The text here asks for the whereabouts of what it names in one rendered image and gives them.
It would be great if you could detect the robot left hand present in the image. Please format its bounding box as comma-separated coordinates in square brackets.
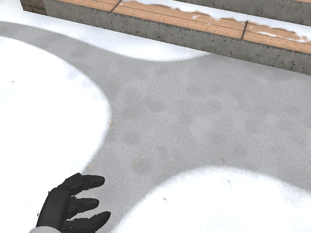
[36, 173, 111, 233]

